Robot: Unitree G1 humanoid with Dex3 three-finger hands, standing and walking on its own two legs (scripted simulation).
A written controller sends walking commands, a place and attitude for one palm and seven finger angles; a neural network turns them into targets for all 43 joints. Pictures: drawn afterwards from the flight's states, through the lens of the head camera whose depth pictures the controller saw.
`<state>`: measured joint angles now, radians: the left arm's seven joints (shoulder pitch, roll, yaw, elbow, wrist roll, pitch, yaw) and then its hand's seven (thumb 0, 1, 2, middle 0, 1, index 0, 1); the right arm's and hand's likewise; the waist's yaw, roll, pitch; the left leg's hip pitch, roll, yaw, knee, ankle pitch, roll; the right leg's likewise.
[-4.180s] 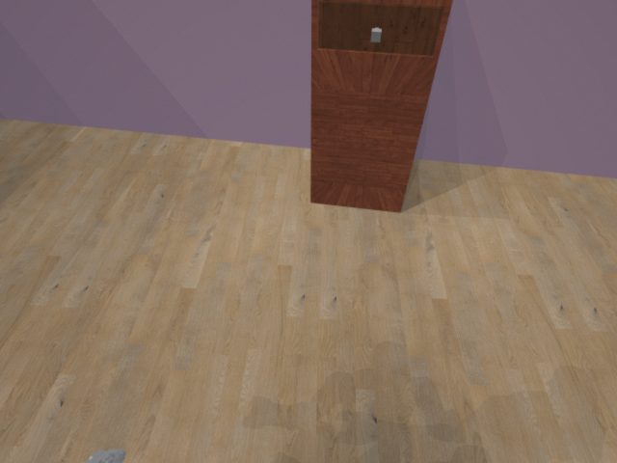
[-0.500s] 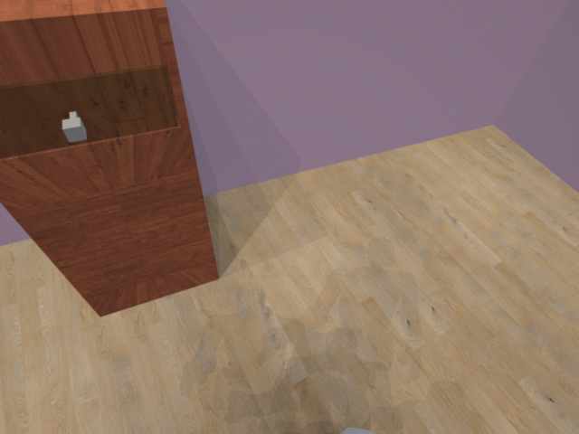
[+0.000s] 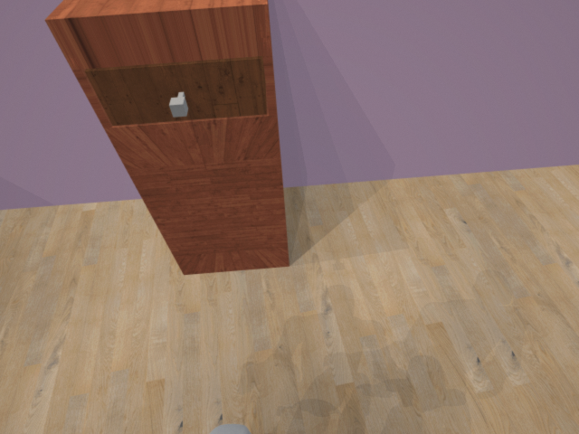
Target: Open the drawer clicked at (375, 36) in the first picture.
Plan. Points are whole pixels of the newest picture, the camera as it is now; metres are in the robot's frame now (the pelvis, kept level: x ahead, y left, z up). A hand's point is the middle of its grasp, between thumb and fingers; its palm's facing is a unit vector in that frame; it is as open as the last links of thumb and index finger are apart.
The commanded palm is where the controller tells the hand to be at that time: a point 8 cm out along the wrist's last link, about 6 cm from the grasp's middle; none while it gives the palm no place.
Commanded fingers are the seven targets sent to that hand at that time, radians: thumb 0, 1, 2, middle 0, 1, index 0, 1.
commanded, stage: take the last steps up to it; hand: left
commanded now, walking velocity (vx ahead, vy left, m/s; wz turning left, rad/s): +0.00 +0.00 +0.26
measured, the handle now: (179, 102) +0.77 +0.30 +0.03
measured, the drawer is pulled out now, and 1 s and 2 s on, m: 0.00 0.00 0.00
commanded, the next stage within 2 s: come to a stop and stand still in 1.06 s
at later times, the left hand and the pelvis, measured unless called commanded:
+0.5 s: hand out of the picture +0.05 +0.22 -0.17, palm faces +0.12 -0.97 -0.21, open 7.4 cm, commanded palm none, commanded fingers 0.00 0.90 0.90 -0.20 -0.30 -0.20 -0.30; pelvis +0.04 +0.02 -0.01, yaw +5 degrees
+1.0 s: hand out of the picture +0.11 +0.22 -0.20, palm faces +0.20 -0.97 -0.12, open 7.4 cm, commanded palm none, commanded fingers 0.00 0.90 0.90 -0.20 -0.30 -0.20 -0.30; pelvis +0.19 +0.07 -0.02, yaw +6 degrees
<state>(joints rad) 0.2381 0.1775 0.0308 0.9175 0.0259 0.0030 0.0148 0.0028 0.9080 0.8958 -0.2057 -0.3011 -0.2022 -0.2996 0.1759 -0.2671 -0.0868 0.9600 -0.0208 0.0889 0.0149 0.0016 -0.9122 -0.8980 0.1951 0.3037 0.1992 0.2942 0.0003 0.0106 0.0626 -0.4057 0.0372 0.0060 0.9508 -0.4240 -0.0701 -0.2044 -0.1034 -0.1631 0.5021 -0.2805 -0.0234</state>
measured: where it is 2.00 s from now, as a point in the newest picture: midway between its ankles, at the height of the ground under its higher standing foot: outside the picture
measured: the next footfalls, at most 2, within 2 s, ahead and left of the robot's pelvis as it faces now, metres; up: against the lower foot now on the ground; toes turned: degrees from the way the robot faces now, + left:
left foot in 0.14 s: +0.00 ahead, +0.15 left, +0.00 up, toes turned +7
right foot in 0.52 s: +0.14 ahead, -0.08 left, +0.00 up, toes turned -2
